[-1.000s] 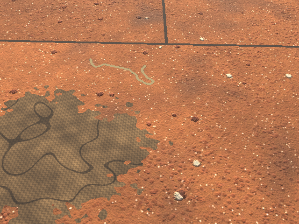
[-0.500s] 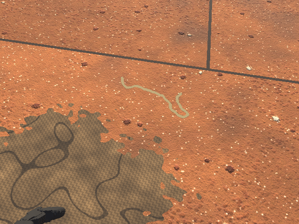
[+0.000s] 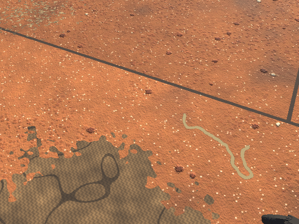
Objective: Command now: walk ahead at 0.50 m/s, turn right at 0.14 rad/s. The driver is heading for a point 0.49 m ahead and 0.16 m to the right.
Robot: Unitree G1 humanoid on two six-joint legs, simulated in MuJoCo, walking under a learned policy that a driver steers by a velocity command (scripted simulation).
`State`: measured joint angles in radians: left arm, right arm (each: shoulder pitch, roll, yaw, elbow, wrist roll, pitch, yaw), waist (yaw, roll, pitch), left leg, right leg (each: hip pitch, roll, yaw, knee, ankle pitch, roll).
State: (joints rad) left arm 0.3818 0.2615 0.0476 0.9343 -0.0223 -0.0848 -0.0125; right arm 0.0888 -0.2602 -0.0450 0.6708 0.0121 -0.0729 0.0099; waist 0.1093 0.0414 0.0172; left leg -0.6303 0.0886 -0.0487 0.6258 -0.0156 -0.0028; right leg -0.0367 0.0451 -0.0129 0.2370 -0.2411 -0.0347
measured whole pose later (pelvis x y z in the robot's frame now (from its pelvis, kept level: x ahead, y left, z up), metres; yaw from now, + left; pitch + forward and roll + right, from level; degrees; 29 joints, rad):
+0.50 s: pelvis +0.26 +0.01 -0.01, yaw -16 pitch +1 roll +3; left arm 0.11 0.29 0.06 0.75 -0.02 -0.03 -0.04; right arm 0.33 -0.28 -0.09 0.84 0.00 -0.09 -0.01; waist -0.07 -0.04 0.02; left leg 0.02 0.00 0.22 0.23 -0.27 -0.01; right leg -0.67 -0.11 0.02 0.74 -0.01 -0.01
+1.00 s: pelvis +0.43 -0.09 +0.00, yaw -24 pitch +1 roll -1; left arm 0.16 0.25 0.04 0.82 0.02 -0.03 -0.01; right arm 0.14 -0.27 -0.05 0.82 0.00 -0.01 -0.03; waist 0.02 0.05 0.03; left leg -0.48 0.09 -0.04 0.67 -0.18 -0.05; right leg -0.22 0.08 -0.03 0.38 -0.18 -0.08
